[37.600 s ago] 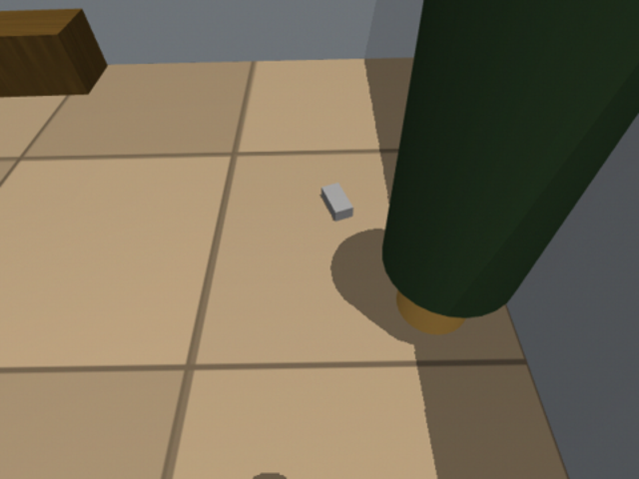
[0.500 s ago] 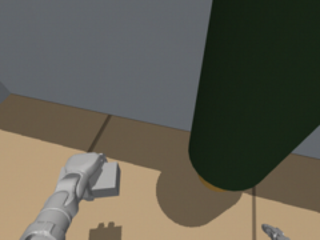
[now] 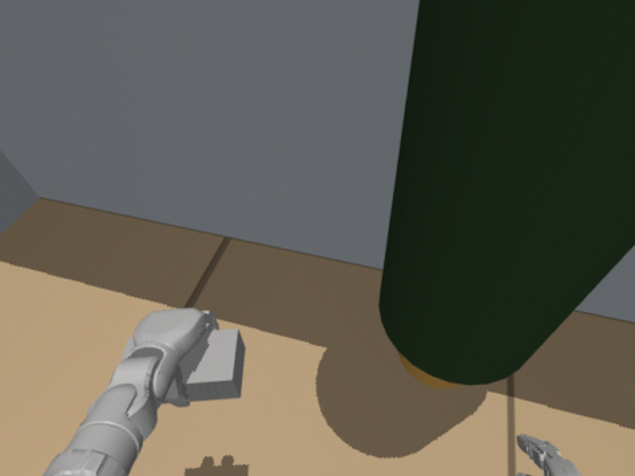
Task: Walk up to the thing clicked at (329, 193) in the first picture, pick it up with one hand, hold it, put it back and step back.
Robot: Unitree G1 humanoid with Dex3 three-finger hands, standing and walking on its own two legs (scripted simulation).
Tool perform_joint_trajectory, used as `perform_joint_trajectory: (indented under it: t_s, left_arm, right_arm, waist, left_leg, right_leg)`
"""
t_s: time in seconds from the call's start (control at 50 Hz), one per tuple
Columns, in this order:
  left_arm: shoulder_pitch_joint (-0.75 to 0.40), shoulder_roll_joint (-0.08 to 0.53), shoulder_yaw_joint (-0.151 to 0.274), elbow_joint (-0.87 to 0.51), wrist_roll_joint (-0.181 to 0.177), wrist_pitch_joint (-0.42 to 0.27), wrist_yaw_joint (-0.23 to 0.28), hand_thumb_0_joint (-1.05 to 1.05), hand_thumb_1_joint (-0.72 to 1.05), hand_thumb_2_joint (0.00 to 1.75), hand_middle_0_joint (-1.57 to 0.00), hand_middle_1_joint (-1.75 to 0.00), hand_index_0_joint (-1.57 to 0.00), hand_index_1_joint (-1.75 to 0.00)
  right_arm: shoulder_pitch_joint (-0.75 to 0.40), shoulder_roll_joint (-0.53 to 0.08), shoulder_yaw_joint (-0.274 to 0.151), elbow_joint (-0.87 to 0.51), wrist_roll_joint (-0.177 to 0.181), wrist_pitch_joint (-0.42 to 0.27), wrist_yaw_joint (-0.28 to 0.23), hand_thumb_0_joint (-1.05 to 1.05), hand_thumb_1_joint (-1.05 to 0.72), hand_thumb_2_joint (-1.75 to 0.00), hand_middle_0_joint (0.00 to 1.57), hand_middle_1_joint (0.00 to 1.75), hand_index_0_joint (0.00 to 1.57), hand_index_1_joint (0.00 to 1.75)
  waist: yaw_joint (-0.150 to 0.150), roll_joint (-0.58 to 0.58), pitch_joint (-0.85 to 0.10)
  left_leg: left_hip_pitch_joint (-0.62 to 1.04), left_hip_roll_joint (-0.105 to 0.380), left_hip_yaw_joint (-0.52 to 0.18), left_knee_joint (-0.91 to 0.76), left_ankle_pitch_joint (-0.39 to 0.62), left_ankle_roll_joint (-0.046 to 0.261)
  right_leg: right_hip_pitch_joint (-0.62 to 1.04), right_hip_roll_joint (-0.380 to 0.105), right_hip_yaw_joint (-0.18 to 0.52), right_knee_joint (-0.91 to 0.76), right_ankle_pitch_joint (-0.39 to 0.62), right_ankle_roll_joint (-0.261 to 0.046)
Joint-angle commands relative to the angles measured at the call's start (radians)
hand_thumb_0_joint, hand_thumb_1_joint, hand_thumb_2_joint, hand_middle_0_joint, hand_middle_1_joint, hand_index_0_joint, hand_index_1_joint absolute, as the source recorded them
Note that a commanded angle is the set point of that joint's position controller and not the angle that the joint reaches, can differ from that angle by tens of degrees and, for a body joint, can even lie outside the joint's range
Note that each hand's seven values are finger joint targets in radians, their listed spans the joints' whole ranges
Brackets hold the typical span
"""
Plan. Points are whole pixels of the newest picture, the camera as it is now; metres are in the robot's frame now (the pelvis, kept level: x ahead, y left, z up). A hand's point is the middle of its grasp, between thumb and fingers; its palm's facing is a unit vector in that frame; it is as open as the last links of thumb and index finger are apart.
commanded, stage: hold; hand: left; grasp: from above
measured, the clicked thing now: (183, 366) +0.30 +0.23 -0.09
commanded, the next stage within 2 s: crouch in 1.02 s
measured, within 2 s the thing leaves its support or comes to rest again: neither
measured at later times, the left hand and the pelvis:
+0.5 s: hand (179, 369) +0.27 +0.21 -0.04, palm faces -0.47 -0.04 -0.88, open 10.8 cm; pelvis -0.01 +0.00 +0.00, yaw +0 degrees
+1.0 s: hand (177, 372) +0.27 +0.22 -0.04, palm faces -0.48 -0.03 -0.88, open 10.8 cm; pelvis -0.01 +0.00 +0.01, yaw +0 degrees
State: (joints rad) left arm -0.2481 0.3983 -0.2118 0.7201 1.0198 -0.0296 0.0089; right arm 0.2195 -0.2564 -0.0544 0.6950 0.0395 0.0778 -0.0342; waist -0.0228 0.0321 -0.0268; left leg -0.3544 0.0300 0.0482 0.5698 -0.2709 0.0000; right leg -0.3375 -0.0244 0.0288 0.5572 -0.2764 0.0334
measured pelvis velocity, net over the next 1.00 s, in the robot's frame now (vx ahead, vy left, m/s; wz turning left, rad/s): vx -0.01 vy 0.00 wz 0.00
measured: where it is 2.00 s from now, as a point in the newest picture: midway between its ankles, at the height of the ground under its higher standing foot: outside the picture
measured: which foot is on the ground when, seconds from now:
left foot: down 0.00-1.00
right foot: down 0.00-1.00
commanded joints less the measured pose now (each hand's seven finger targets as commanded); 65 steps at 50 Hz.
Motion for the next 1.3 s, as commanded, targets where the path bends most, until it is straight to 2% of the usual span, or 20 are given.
perform_joint_trajectory:
  t_s: [0.0,0.16,0.18,0.28,0.4,0.44,0.52,0.56,0.6,0.64,0.68,0.72,0.84,0.88,0.92,0.98,1.1,1.12,1.16,1.28]
  left_arm:
    - [-0.378,0.231,0.118,-0.242,-0.006,-0.013,0.047,0.00,0.64,0.88,-1.01,-0.66,-1.00,-0.66]
    - [-0.364,0.239,0.122,-0.256,-0.007,-0.017,0.044,0.00,0.65,0.90,-1.01,-0.70,-1.01,-0.70]
    - [-0.371,0.221,0.109,-0.260,-0.007,-0.017,0.042,0.00,0.65,0.90,-1.01,-0.69,-1.01,-0.69]
    - [-0.371,0.245,0.129,-0.291,-0.011,-0.017,0.036,0.00,0.66,0.91,-1.02,-0.70,-1.02,-0.70]
    - [-0.375,0.225,0.105,-0.305,-0.021,-0.017,0.015,0.00,0.65,0.92,-1.02,-0.70,-1.02,-0.70]
    - [-0.344,0.254,0.135,-0.287,-0.017,-0.015,0.012,0.00,0.65,0.90,-1.03,-0.67,-1.02,-0.68]
    - [-0.341,0.218,0.108,-0.289,-0.014,-0.016,0.005,0.00,0.66,0.90,-1.01,-0.71,-1.02,-0.71]
    - [-0.376,0.242,0.122,-0.310,-0.012,-0.018,0.003,0.00,0.65,0.91,-1.00,-0.72,-1.00,-0.71]
    - [-0.376,0.213,0.092,-0.318,-0.011,-0.020,0.001,0.00,0.67,0.93,-1.02,-0.71,-1.02,-0.71]
    - [-0.360,0.252,0.131,-0.301,-0.016,-0.019,0.007,0.00,0.66,0.92,-1.02,-0.71,-1.02,-0.71]
    - [-0.401,0.215,0.096,-0.313,-0.022,-0.023,0.008,0.00,0.66,0.92,-1.02,-0.72,-1.02,-0.72]
    - [-0.359,0.244,0.131,-0.273,-0.014,-0.018,0.017,0.00,0.65,0.89,-1.01,-0.70,-1.01,-0.70]
    - [-0.379,0.220,0.104,-0.297,-0.009,-0.019,0.020,0.00,0.66,0.93,-1.04,-0.70,-1.03,-0.71]
    - [-0.385,0.263,0.135,-0.303,-0.003,-0.019,0.022,0.00,0.66,0.94,-1.04,-0.68,-1.03,-0.69]
    - [-0.409,0.238,0.110,-0.320,-0.014,-0.025,0.019,0.00,0.68,0.95,-1.04,-0.72,-1.04,-0.72]
    - [-0.350,0.246,0.133,-0.268,-0.009,-0.018,0.027,0.00,0.64,0.92,-1.02,-0.70,-1.02,-0.70]
    - [-0.354,0.240,0.121,-0.294,-0.014,-0.027,0.008,0.00,0.73,0.86,-1.07,-0.74,-1.09,-0.72]
    - [-0.375,0.203,0.085,-0.312,-0.013,-0.031,0.006,0.00,0.65,0.89,-0.99,-0.74,-1.01,-0.73]
    - [-0.323,0.219,0.113,-0.258,-0.011,-0.030,0.016,0.00,0.70,0.97,-1.05,-0.76,-1.04,-0.76]
    - [-0.322,0.199,0.117,-0.171,0.016,-0.062,0.084,0.00,0.70,0.99,-1.06,-0.75,-1.06,-0.76]
  right_arm:
    - [-0.069,-0.150,-0.040,-0.133,0.004,-0.037,-0.017,0.00,-0.89,-0.89,0.20,0.30,0.20,0.30]
    - [-0.099,-0.143,-0.031,-0.138,0.006,-0.042,-0.024,0.00,-0.89,-0.90,0.20,0.30,0.20,0.30]
    - [-0.095,-0.142,-0.030,-0.132,0.004,-0.043,-0.024,0.00,-0.89,-0.89,0.20,0.30,0.20,0.30]
    - [-0.113,-0.141,-0.028,-0.136,0.007,-0.043,-0.027,0.00,-0.89,-0.89,0.20,0.30,0.20,0.30]
    - [-0.134,-0.133,-0.019,-0.144,0.009,-0.044,-0.029,0.00,-0.89,-0.90,0.20,0.30,0.20,0.30]
    - [-0.139,-0.133,-0.019,-0.144,0.010,-0.042,-0.031,0.00,-0.89,-0.90,0.20,0.30,0.20,0.30]
    - [-0.140,-0.129,-0.017,-0.143,0.007,-0.040,-0.032,0.00,-0.90,-0.90,0.20,0.30,0.20,0.30]
    - [-0.129,-0.134,-0.020,-0.137,0.008,-0.039,-0.031,0.00,-0.89,-0.90,0.20,0.30,0.20,0.30]
    - [-0.137,-0.128,-0.017,-0.143,0.009,-0.039,-0.032,0.00,-0.89,-0.90,0.20,0.30,0.20,0.30]
    - [-0.140,-0.129,-0.016,-0.137,0.010,-0.038,-0.035,0.00,-0.89,-0.90,0.20,0.30,0.20,0.30]
    - [-0.144,-0.128,-0.014,-0.142,0.009,-0.038,-0.034,0.00,-0.90,-0.90,0.20,0.30,0.20,0.30]
    - [-0.139,-0.130,-0.017,-0.135,0.010,-0.037,-0.035,0.00,-0.89,-0.90,0.20,0.30,0.20,0.30]
    - [-0.143,-0.128,-0.018,-0.140,0.008,-0.035,-0.032,0.00,-0.90,-0.90,0.20,0.30,0.20,0.30]
    - [-0.136,-0.132,-0.020,-0.135,0.008,-0.035,-0.035,0.00,-0.89,-0.90,0.20,0.30,0.20,0.30]
    - [-0.142,-0.126,-0.015,-0.137,0.007,-0.035,-0.034,0.00,-0.90,-0.90,0.20,0.30,0.20,0.30]
    - [-0.138,-0.129,-0.018,-0.131,0.008,-0.034,-0.034,0.00,-0.90,-0.90,0.20,0.30,0.20,0.30]
    - [-0.139,-0.128,-0.022,-0.141,0.010,-0.031,-0.032,0.00,-0.92,-0.91,0.20,0.30,0.20,0.30]
    - [-0.139,-0.125,-0.019,-0.141,0.009,-0.031,-0.032,0.00,-0.88,-0.89,0.20,0.30,0.20,0.30]
    - [-0.134,-0.131,-0.021,-0.136,0.011,-0.030,-0.033,0.00,-0.88,-0.90,0.20,0.30,0.20,0.30]
    - [-0.112,-0.129,-0.026,-0.119,0.002,-0.019,-0.027,0.00,-0.89,-0.90,0.20,0.30,0.20,0.30]
  waist:
    - [0.001,0.018,-0.271]
    - [0.014,0.012,-0.251]
    - [0.002,0.004,-0.249]
    - [0.022,0.026,-0.261]
    - [0.018,0.003,-0.246]
    - [0.032,0.015,-0.227]
    - [0.016,0.000,-0.227]
    - [0.018,0.030,-0.254]
    - [0.015,0.008,-0.254]
    - [0.024,0.018,-0.249]
    - [0.011,0.011,-0.234]
    - [0.030,0.015,-0.232]
    - [0.018,0.009,-0.242]
    - [0.027,0.023,-0.274]
    - [0.020,0.021,-0.266]
    - [0.027,0.019,-0.247]
    - [0.032,0.015,-0.241]
    - [0.017,0.016,-0.250]
    - [0.019,0.004,-0.216]
    - [0.004,-0.038,-0.190]
  left_leg:
    - [0.192,-0.033,-0.019,-0.075,0.201,0.005]
    - [0.204,-0.035,-0.016,-0.094,0.176,0.005]
    - [0.204,-0.037,-0.015,-0.091,0.170,0.009]
    - [0.219,-0.035,-0.015,-0.103,0.174,0.004]
    - [0.215,-0.039,-0.012,-0.113,0.176,0.011]
    - [0.206,-0.039,-0.011,-0.118,0.167,0.009]
    - [0.219,-0.041,-0.010,-0.117,0.172,0.011]
    - [0.241,-0.033,-0.014,-0.125,0.186,0.006]
    - [0.242,-0.036,-0.013,-0.121,0.200,0.010]
    - [0.235,-0.039,-0.010,-0.125,0.195,0.010]
    - [0.239,-0.034,-0.014,-0.131,0.172,0.008]
    - [0.229,-0.036,-0.012,-0.132,0.180,0.007]
    - [0.241,-0.035,-0.016,-0.132,0.182,0.006]
    - [0.248,-0.042,-0.009,-0.122,0.210,0.009]
    - [0.246,-0.039,-0.011,-0.122,0.204,0.008]
    - [0.239,-0.038,-0.012,-0.130,0.197,0.005]
    - [0.240,-0.036,-0.015,-0.135,0.200,0.007]
    - [0.249,-0.036,-0.015,-0.133,0.201,0.007]
    - [0.231,-0.035,-0.016,-0.136,0.196,0.006]
    - [0.181,-0.041,-0.015,-0.102,0.179,0.006]
  right_leg:
    - [0.043,0.049,-0.033,-0.092,0.170,-0.035]
    - [0.044,0.048,-0.033,-0.110,0.143,-0.036]
    - [0.043,0.044,-0.029,-0.115,0.144,-0.032]
    - [0.059,0.046,-0.033,-0.119,0.139,-0.036]
    - [0.078,0.042,-0.029,-0.131,0.144,-0.032]
    - [0.077,0.042,-0.029,-0.137,0.129,-0.034]
    - [0.069,0.041,-0.026,-0.136,0.140,-0.032]
    - [0.071,0.046,-0.031,-0.130,0.149,-0.037]
    - [0.077,0.045,-0.032,-0.133,0.162,-0.035]
    - [0.085,0.042,-0.030,-0.138,0.160,-0.034]
    - [0.067,0.046,-0.033,-0.142,0.136,-0.035]
    - [0.076,0.043,-0.034,-0.143,0.138,-0.036]
    - [0.074,0.043,-0.034,-0.140,0.144,-0.038]
    - [0.093,0.038,-0.029,-0.142,0.172,-0.035]
    - [0.086,0.042,-0.031,-0.141,0.166,-0.036]
    - [0.087,0.043,-0.035,-0.143,0.157,-0.038]
    - [0.095,0.042,-0.037,-0.147,0.157,-0.038]
    - [0.083,0.042,-0.035,-0.144,0.162,-0.039]
    - [0.077,0.044,-0.037,-0.143,0.156,-0.039]
    - [0.030,0.038,-0.038,-0.122,0.143,-0.035]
